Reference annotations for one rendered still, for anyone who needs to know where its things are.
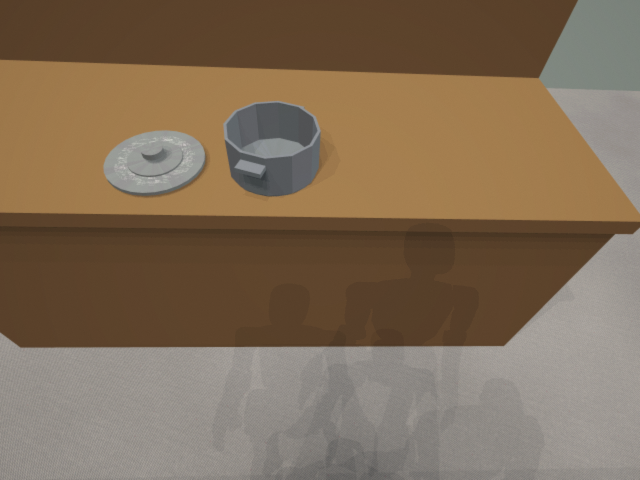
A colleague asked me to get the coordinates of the lid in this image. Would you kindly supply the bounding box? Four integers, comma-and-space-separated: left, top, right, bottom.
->
103, 130, 206, 196

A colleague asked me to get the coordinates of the pot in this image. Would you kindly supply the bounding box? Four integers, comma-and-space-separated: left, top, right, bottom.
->
223, 101, 321, 196

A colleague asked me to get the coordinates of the knob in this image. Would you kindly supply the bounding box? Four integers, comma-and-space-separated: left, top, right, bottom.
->
140, 142, 164, 160

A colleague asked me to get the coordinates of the table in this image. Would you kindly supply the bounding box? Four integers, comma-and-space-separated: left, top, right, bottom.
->
0, 0, 640, 348

